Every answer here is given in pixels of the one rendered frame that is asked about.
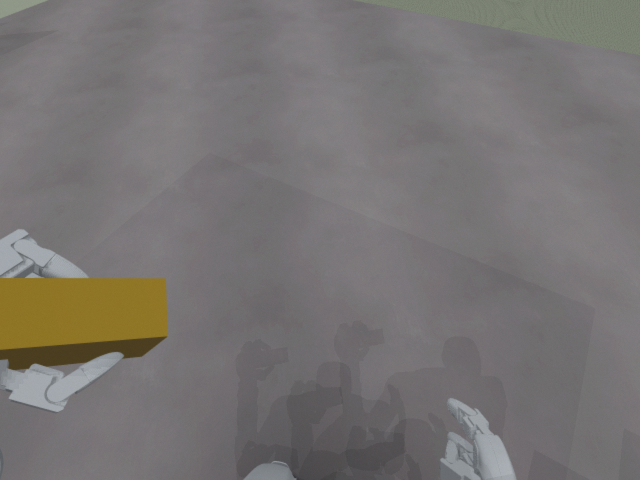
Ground sponge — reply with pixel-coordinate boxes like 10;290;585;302
0;278;168;370

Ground left robot hand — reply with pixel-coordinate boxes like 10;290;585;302
0;229;124;413

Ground right robot hand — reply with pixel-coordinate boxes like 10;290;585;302
440;398;517;480

